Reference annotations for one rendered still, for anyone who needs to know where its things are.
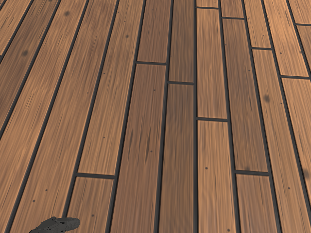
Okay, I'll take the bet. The left robot hand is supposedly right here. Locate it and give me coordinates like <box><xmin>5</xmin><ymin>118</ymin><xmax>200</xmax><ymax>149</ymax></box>
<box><xmin>29</xmin><ymin>216</ymin><xmax>80</xmax><ymax>233</ymax></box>

